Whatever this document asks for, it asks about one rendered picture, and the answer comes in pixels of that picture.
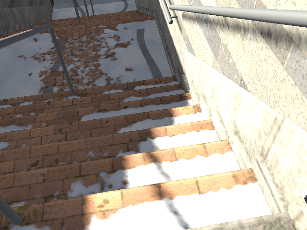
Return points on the stairs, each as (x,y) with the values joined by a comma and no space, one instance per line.
(93,19)
(135,155)

